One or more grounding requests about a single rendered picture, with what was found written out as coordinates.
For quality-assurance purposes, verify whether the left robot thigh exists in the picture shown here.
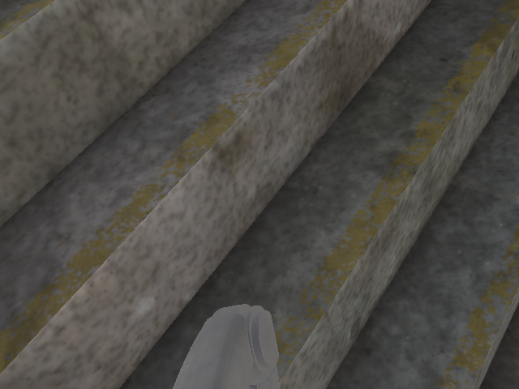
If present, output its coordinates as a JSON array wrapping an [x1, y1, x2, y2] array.
[[173, 304, 279, 389]]

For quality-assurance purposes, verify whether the robot left shin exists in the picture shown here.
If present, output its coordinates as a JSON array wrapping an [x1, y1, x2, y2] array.
[[249, 366, 280, 389]]

